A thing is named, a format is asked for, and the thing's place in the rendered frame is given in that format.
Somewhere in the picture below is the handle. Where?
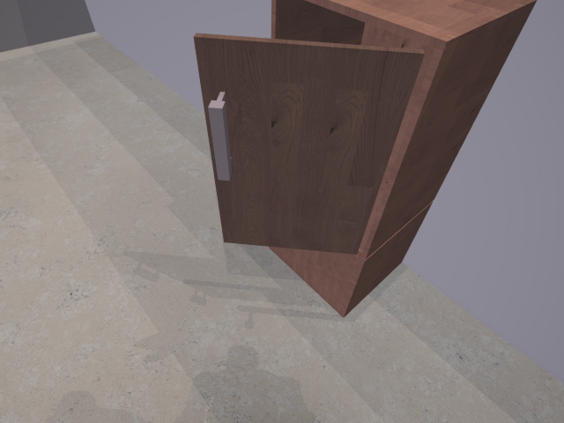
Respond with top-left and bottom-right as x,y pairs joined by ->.
208,92 -> 232,181

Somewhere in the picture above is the cupboard door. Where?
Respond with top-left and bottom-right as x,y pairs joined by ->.
194,33 -> 425,255

